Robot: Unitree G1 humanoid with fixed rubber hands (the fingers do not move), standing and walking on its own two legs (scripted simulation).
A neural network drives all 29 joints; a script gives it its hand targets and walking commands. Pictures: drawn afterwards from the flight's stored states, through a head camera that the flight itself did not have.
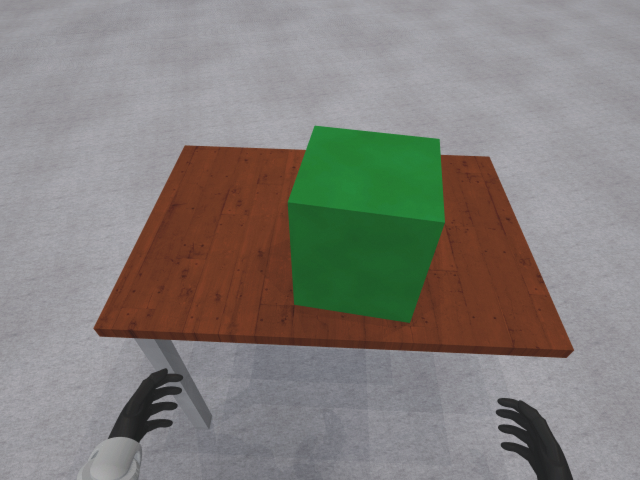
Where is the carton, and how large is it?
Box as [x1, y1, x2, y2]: [288, 126, 444, 322]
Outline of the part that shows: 314,126 288,200 294,304 409,322 444,223 439,139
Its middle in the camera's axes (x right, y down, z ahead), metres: +0.07 -0.02 +0.67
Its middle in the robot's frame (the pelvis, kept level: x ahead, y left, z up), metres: +0.52 -0.04 +0.00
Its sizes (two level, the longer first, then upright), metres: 0.210 0.200 0.250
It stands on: a table, 0.63 m high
